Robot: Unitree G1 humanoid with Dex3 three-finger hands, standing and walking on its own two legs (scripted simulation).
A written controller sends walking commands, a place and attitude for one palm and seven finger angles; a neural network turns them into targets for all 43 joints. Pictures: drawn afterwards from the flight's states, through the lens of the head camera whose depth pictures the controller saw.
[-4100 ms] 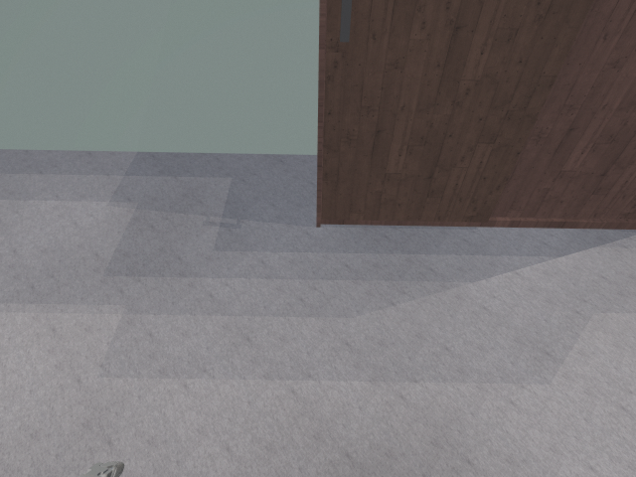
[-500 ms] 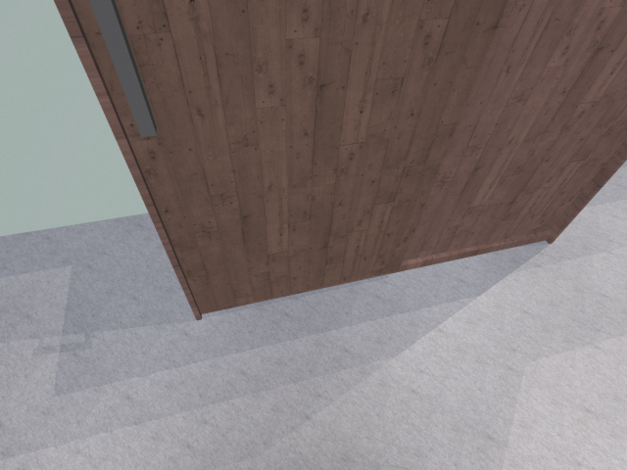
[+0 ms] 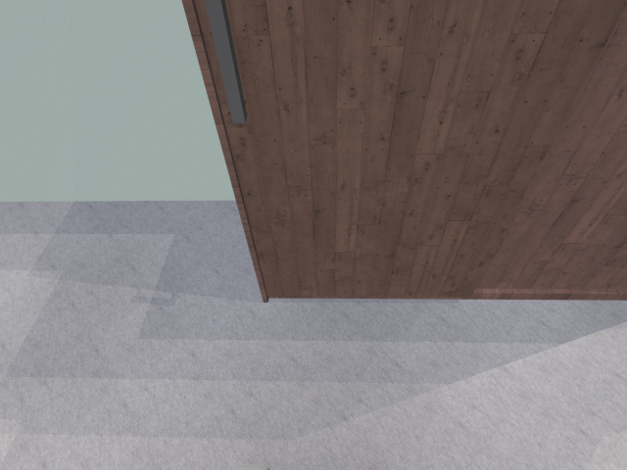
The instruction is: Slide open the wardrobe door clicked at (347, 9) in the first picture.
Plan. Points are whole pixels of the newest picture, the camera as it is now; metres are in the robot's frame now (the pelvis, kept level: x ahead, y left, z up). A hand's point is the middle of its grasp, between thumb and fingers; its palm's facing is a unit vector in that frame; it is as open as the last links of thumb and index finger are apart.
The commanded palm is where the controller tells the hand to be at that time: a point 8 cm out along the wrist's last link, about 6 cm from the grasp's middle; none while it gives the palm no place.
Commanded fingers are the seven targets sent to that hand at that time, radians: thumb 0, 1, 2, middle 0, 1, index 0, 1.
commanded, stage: take the last steps up to it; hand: left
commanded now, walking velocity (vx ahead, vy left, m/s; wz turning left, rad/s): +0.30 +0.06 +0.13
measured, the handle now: (226, 38) +0.75 +0.21 +0.20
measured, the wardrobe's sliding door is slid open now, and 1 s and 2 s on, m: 0.00 0.00 0.00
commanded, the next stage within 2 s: come to a stop and stand still in 0.84 s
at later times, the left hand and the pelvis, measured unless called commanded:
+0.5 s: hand out of the picture +0.11 +0.25 -0.18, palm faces +0.08 -0.98 -0.16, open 7.4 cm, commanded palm none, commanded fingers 0.00 0.90 0.90 -0.20 -0.30 -0.20 -0.30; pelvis +0.08 +0.07 +0.00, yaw +2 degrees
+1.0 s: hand (199, 380) +0.28 +0.23 -0.18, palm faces +0.10 -0.98 -0.20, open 7.2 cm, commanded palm none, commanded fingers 0.00 0.90 0.90 -0.20 -0.30 -0.20 -0.30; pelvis +0.26 +0.05 +0.00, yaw +2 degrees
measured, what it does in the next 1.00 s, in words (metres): walks ahead: left foot, then right foot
